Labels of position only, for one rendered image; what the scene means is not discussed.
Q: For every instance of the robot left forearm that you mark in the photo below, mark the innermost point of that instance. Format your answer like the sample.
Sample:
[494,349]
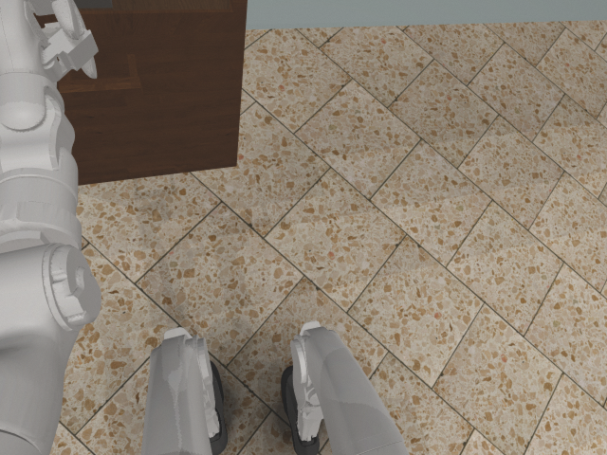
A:
[38,173]

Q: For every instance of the cabinet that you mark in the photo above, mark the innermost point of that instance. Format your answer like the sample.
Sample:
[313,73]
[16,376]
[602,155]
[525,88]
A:
[190,64]

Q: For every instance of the robot right shin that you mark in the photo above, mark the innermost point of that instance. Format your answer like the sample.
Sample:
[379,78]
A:
[309,408]

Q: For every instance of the robot shin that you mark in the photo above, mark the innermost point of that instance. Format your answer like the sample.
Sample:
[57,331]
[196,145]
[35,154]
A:
[208,396]
[309,408]

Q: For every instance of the left robot hand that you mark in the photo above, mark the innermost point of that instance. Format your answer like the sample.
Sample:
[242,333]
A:
[22,40]

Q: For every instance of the robot left shin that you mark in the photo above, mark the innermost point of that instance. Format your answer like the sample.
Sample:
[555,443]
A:
[208,396]

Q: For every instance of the left robot upper arm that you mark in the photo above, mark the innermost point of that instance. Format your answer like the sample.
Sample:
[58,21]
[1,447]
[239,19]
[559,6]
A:
[47,295]

